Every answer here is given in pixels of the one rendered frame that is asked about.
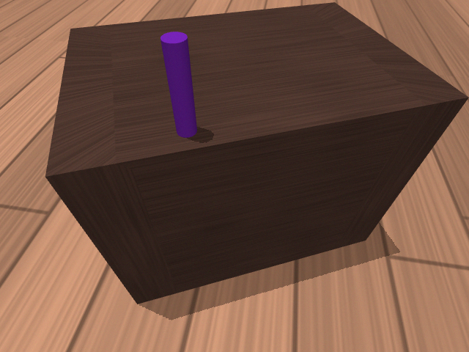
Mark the can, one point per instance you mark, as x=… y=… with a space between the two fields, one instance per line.
x=178 y=71

